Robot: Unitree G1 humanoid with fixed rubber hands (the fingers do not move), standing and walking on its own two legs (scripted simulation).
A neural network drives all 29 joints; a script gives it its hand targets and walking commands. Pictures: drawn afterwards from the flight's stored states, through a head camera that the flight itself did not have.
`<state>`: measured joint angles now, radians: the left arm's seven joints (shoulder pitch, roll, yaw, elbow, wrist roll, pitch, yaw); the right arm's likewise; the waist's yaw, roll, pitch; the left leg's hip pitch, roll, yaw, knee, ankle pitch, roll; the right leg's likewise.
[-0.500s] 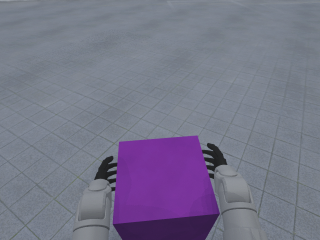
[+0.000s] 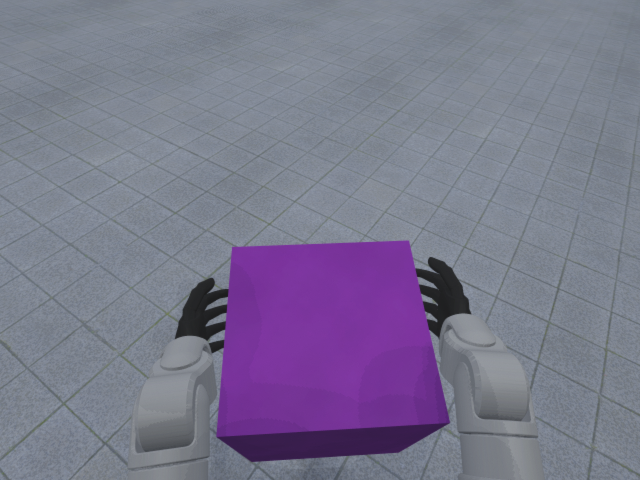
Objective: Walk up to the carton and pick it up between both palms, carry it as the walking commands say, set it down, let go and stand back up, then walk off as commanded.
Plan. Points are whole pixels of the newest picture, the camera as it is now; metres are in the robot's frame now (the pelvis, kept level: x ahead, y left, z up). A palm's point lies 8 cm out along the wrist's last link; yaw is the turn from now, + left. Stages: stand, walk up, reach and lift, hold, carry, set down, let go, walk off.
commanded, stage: carry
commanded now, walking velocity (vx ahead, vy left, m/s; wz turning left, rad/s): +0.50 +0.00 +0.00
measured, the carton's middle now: (323, 360) +0.29 +0.00 +0.00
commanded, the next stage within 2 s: none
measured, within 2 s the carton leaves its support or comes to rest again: neither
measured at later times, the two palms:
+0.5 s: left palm (194, 253) +0.38 +0.16 +0.11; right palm (435, 265) +0.36 -0.14 +0.11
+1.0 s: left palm (216, 133) +0.64 +0.17 +0.13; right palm (390, 137) +0.65 -0.13 +0.12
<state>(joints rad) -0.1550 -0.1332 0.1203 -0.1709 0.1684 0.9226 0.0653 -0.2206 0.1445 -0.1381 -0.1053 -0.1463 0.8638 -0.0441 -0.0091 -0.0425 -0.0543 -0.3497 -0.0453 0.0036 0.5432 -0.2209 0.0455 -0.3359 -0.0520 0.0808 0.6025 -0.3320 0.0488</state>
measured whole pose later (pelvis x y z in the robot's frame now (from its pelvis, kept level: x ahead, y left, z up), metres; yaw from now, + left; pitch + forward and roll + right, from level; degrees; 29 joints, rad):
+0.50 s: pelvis +0.16 +0.04 +0.01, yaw -3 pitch +4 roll -2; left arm 0.07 -0.13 0.04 -0.50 0.05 1.28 0.16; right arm 0.04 0.13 -0.06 -0.46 -0.03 1.22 -0.13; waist -0.05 0.04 -0.24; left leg 0.05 -0.07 0.03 0.19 -0.30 0.10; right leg -0.54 -0.04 -0.16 0.61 -0.19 0.02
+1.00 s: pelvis +0.42 +0.02 +0.02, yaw +1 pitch +3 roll +2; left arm 0.06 -0.13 0.02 -0.58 0.03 1.18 0.14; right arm 0.09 0.14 -0.04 -0.56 -0.05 1.11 -0.11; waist 0.03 -0.01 -0.16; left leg -0.48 0.05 0.16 0.55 -0.10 0.01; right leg 0.01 -0.05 -0.21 0.23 -0.30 -0.01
